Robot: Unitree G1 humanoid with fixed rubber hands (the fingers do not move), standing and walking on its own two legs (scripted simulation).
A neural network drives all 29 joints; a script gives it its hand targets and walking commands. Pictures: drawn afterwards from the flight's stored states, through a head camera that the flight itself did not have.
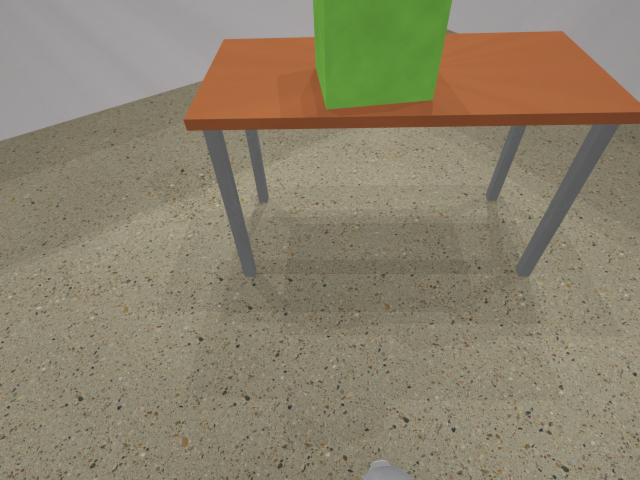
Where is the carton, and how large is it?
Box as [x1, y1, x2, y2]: [313, 0, 451, 109]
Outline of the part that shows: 313,0 316,69 326,109 432,99 451,0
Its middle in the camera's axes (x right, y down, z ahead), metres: +0.13 -0.55 +0.99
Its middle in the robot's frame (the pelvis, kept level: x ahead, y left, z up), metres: +1.14 -0.12 +0.11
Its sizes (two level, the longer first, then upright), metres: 0.283 0.257 0.293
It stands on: a table, 0.70 m high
